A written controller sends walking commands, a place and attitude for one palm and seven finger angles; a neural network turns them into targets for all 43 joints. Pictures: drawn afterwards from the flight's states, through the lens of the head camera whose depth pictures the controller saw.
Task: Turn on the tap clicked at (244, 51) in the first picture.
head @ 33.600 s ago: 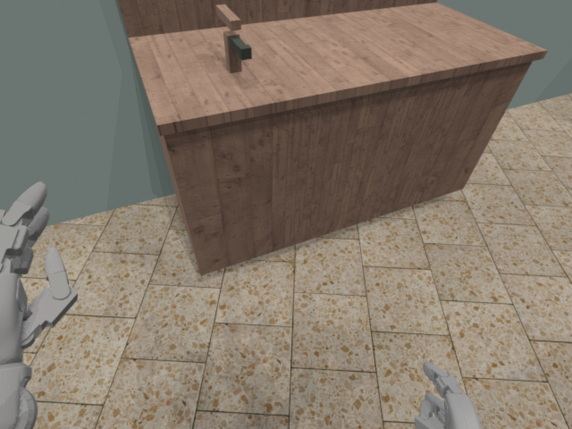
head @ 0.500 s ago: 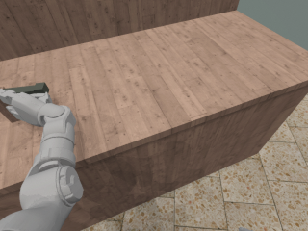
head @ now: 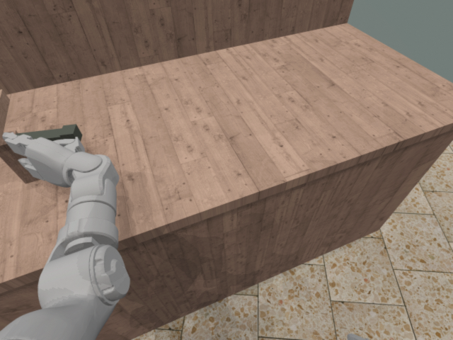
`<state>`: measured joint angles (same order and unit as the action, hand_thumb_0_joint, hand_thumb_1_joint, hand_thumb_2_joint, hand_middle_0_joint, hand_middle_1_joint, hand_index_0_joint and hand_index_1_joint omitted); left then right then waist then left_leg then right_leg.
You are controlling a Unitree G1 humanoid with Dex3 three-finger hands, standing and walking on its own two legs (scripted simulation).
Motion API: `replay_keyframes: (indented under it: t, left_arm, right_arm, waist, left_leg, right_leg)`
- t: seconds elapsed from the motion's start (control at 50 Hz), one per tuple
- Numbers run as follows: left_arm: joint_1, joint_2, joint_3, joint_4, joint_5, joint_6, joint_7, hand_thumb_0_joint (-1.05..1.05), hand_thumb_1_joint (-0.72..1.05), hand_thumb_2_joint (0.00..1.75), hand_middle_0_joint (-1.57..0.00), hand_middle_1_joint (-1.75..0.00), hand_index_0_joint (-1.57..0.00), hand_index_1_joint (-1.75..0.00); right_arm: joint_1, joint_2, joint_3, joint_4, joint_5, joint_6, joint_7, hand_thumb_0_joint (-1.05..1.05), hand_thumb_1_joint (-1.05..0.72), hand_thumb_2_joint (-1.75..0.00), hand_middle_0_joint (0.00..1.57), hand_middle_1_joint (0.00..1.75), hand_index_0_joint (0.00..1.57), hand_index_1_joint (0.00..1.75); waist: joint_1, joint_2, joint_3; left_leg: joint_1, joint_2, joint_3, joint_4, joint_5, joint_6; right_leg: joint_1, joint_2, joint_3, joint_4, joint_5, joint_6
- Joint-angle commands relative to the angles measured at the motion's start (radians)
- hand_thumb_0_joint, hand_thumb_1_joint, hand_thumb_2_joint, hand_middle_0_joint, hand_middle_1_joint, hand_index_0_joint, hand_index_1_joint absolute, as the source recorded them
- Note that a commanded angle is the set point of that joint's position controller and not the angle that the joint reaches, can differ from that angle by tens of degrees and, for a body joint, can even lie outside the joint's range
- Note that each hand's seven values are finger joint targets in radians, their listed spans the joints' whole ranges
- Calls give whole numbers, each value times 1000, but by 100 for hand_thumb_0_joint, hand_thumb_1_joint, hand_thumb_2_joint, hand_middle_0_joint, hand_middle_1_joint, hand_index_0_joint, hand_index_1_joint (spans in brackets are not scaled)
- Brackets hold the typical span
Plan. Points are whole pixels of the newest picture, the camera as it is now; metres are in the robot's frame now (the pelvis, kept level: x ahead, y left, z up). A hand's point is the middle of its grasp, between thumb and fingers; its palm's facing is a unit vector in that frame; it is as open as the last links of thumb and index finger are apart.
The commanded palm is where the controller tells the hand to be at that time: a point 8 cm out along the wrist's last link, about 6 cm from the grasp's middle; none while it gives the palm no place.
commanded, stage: lift the hand up off the lever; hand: left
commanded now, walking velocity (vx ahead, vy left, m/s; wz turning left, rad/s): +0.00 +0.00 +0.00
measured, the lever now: (71, 135) +0.46 +0.29 +0.13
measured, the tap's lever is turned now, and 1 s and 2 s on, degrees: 77 77 77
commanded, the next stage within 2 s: draw the hand back beside the body in 1.42 s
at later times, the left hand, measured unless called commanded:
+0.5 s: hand (76, 139) +0.44 +0.27 +0.14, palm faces +0.90 -0.44 -0.06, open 7.8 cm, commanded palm +0.40 +0.27 +0.18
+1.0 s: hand (65, 111) +0.44 +0.26 +0.21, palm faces +0.84 -0.54 -0.03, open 7.8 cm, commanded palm +0.38 +0.28 +0.20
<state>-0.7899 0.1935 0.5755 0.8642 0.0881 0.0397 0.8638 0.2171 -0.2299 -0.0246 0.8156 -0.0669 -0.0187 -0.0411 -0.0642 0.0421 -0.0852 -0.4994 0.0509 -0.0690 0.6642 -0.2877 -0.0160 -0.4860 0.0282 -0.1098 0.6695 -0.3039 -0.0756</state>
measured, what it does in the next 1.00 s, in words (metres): stands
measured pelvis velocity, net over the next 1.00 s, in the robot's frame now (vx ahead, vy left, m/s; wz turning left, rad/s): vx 0.03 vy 0.01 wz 0.00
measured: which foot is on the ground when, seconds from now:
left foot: down 0.00-1.00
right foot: down 0.00-1.00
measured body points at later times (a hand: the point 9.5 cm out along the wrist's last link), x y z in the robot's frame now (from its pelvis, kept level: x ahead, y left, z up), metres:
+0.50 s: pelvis +0.02 +0.01 +0.01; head +0.03 -0.01 +0.46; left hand +0.39 +0.29 +0.15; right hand +0.14 -0.24 -0.12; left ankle +0.03 +0.17 -0.72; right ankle +0.02 -0.07 -0.72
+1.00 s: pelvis +0.03 +0.01 +0.02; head +0.01 -0.01 +0.47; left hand +0.39 +0.28 +0.21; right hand +0.19 -0.22 -0.10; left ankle +0.03 +0.17 -0.72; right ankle +0.02 -0.07 -0.72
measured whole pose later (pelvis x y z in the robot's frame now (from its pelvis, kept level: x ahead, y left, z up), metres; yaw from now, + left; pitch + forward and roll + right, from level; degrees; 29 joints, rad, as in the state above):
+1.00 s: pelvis +0.03 +0.01 +0.02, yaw +0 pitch +2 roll +1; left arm -0.71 0.09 0.40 0.52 0.05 0.29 0.79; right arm 0.13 -0.22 -0.02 0.81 -0.04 -0.04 -0.04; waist 0.03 0.05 -0.08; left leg -0.28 0.03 -0.05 0.50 -0.25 -0.04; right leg -0.28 0.01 -0.09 0.53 -0.29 -0.05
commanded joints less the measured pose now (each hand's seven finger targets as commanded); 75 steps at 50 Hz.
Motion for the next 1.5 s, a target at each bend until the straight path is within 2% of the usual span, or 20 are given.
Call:
replay_keyframes:
  t: [0.0,0.1,0.2,0.36,0.48,0.54,0.58,0.62,0.74,0.92,0.98,1.04,1.08,1.12,1.16,1.18,1.3,1.38,1.42,1.48]
  left_arm:
    - [-705,411,-153,-383,109,-117,-71,0,90,90,-15,-15,-15,-15]
    - [-712,373,-178,-451,119,-105,-69,0,90,90,-15,-15,-15,-15]
    - [-692,343,-182,-520,119,-80,-64,0,90,90,-15,-15,-15,-15]
    - [-691,274,-232,-600,118,-30,-62,0,90,90,-15,-15,-15,-15]
    - [-629,279,-203,-660,107,6,-60,0,90,90,-15,-15,-15,-15]
    - [-625,231,-240,-698,109,33,-65,0,90,90,-15,-15,-15,-15]
    - [-580,259,-200,-704,98,51,-63,0,90,90,-15,-15,-15,-15]
    - [-543,230,-209,-693,82,70,-71,0,90,90,-15,-15,-15,-15]
    - [-530,180,-242,-671,65,119,-79,0,90,90,-15,-15,-15,-15]
    - [-467,128,-249,-602,17,174,-82,0,90,90,-15,-15,-15,-15]
    - [-405,149,-202,-575,-12,200,-77,0,90,90,-15,-15,-15,-15]
    - [-337,89,-235,-542,-41,237,-89,0,90,90,-15,-15,-15,-15]
    - [-285,85,-225,-559,-55,251,-95,0,90,90,-15,-15,-15,-15]
    - [-257,88,-224,-583,-67,260,-99,0,90,90,-15,-15,-15,-15]
    - [-270,85,-233,-646,-68,266,-101,0,90,90,-15,-15,-15,-15]
    - [-271,120,-205,-667,-68,262,-101,0,90,90,-15,-15,-15,-15]
    - [-306,63,-281,-793,-51,260,-107,0,90,90,-15,-15,-15,-15]
    - [-291,53,-286,-792,-59,272,-116,0,90,90,-15,-15,-15,-15]
    - [-293,-1,-333,-785,-60,283,-117,0,90,90,-15,-15,-15,-15]
    - [-263,36,-294,-783,-72,292,-117,0,90,90,-15,-15,-15,-15]
  right_arm:
    - [-43,-124,-29,-105,-1,-51,-13,0,-90,-90,20,30,20,30]
    - [-47,-117,-30,-109,-4,-67,-12,0,-90,-90,20,30,20,30]
    - [-44,-114,-32,-113,-8,-85,-8,0,-90,-90,20,30,20,30]
    - [-66,-110,-34,-112,-7,-103,-6,0,-90,-90,20,30,20,30]
    - [-80,-108,-38,-117,-7,-102,-9,0,-90,-90,20,30,20,30]
    - [-94,-102,-35,-125,-3,-103,-4,0,-90,-90,20,30,20,30]
    - [-106,-104,-36,-126,-3,-98,-6,0,-90,-90,20,30,20,30]
    - [-121,-97,-33,-131,4,-93,-7,0,-90,-90,20,30,20,30]
    - [-162,-92,-22,-134,17,-86,-10,0,-90,-90,20,30,20,30]
    - [-205,-89,-15,-131,31,-69,-14,0,-90,-90,20,30,20,30]
    - [-216,-89,-17,-135,38,-55,-15,0,-90,-90,20,30,20,30]
    - [-215,-89,-12,-145,49,-42,-11,0,-90,-90,20,30,20,30]
    - [-225,-91,-15,-152,55,-33,-9,0,-90,-90,20,30,20,30]
    - [-224,-90,-14,-159,62,-28,-5,0,-90,-90,20,30,20,30]
    - [-238,-88,-13,-164,64,-22,-4,0,-90,-90,20,30,20,30]
    - [-250,-91,-14,-162,64,-20,-6,0,-90,-90,20,30,20,30]
    - [-277,-81,-14,-159,60,-29,5,0,-90,-90,20,30,20,30]
    - [-285,-85,-16,-150,58,-30,5,0,-90,-90,20,30,20,30]
    - [-289,-77,-11,-146,58,-33,9,0,-90,-90,20,30,20,30]
    - [-292,-83,-12,-148,58,-25,8,0,-90,-90,20,30,20,30]
  waist:
    - [-17,18,-330]
    - [-12,66,-359]
    - [-2,50,-385]
    - [1,74,-380]
    - [32,57,-429]
    - [29,59,-405]
    - [50,40,-413]
    - [53,15,-388]
    - [59,-10,-299]
    - [82,-44,-253]
    - [105,-51,-264]
    - [104,-96,-230]
    - [120,-82,-234]
    - [123,-122,-221]
    - [125,-102,-226]
    - [132,-95,-228]
    - [131,-22,-256]
    - [131,-28,-255]
    - [126,-24,-242]
    - [138,-35,-261]
  left_leg:
    - [86,-54,62,-63,24,62]
    - [141,-57,66,-79,63,60]
    - [176,-62,70,-83,128,57]
    - [223,-61,77,-96,156,47]
    - [257,-67,82,-93,248,43]
    - [275,-66,89,-97,285,41]
    - [267,-69,89,-101,290,40]
    - [261,-67,96,-109,288,41]
    - [261,-67,92,-152,233,40]
    - [277,-69,95,-203,183,39]
    - [281,-71,96,-220,208,34]
    - [290,-69,106,-242,231,36]
    - [309,-68,104,-255,273,32]
    - [320,-62,107,-264,293,34]
    - [340,-60,116,-264,323,34]
    - [347,-58,110,-268,330,31]
    - [400,-51,111,-258,403,20]
    - [414,-50,106,-258,422,11]
    - [419,-49,103,-260,428,3]
    - [426,-50,98,-262,470,-9]
  right_leg:
    - [177,-54,151,-184,-25,81]
    - [187,-43,123,-166,57,69]
    - [215,-38,105,-151,148,65]
    - [210,-34,89,-154,161,60]
    - [276,-35,82,-137,273,55]
    - [273,-36,75,-134,310,54]
    - [305,-37,79,-140,320,55]
    - [313,-42,79,-147,330,60]
    - [293,-41,76,-195,238,60]
    - [311,-46,77,-258,158,65]
    - [360,-47,78,-274,190,64]
    - [377,-49,70,-289,225,70]
    - [402,-44,60,-286,266,63]
    - [415,-46,59,-291,287,68]
    - [430,-50,64,-298,321,68]
    - [432,-47,61,-298,315,64]
    - [429,-43,53,-277,350,48]
    - [424,-38,45,-275,348,44]
    - [414,-36,40,-273,338,43]
    - [435,-33,35,-267,372,40]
